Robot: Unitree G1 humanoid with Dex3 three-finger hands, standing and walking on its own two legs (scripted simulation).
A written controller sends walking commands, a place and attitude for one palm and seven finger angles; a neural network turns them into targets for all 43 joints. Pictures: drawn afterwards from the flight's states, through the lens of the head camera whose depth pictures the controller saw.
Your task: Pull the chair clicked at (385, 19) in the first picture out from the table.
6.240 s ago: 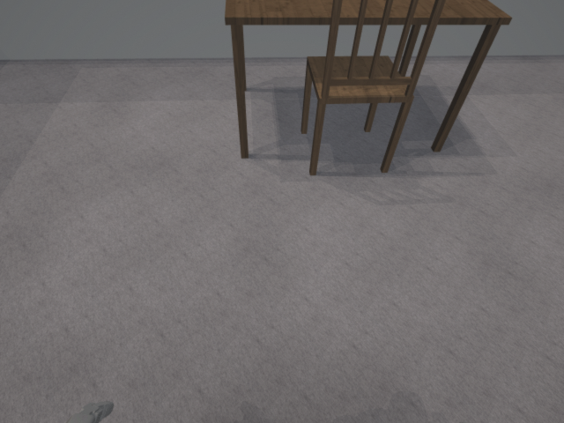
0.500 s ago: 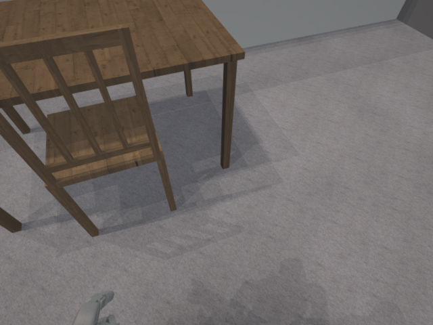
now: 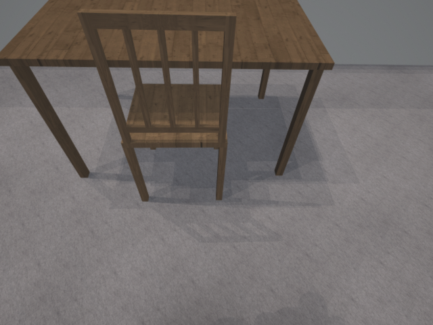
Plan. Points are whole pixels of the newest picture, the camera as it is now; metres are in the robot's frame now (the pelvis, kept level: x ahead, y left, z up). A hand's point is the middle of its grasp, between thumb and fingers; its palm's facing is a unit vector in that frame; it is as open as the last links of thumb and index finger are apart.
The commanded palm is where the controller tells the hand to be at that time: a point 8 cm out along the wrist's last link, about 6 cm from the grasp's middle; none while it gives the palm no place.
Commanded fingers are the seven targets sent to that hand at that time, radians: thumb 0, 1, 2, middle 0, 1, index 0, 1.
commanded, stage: take the last steps up to it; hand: left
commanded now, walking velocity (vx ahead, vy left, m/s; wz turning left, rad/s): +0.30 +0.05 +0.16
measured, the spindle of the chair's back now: (167, 85) +0.79 +0.23 -0.04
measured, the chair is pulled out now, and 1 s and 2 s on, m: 0.00 0.00 0.00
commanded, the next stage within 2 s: come to a stop and stand still in 1.20 s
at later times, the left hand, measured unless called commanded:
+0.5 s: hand out of the picture +0.10 +0.20 -0.15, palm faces +0.02 -0.98 -0.20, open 7.4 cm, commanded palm none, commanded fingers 0.00 0.90 0.90 -0.20 -0.30 -0.20 -0.30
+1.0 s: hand out of the picture +0.13 +0.13 -0.14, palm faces +0.16 -0.97 -0.19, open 7.3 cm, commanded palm none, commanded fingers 0.00 0.90 0.90 -0.20 -0.30 -0.20 -0.30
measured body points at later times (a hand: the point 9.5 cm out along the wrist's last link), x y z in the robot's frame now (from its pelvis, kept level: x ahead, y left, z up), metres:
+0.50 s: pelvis +0.05 +0.01 +0.01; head +0.05 +0.00 +0.46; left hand +0.10 +0.25 -0.13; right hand -0.02 -0.21 -0.14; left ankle -0.01 +0.11 -0.73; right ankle +0.11 -0.11 -0.70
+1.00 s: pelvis +0.20 -0.03 +0.02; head +0.22 -0.05 +0.47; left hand +0.12 +0.18 -0.13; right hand +0.29 -0.26 -0.14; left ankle +0.27 +0.14 -0.67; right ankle +0.13 -0.11 -0.73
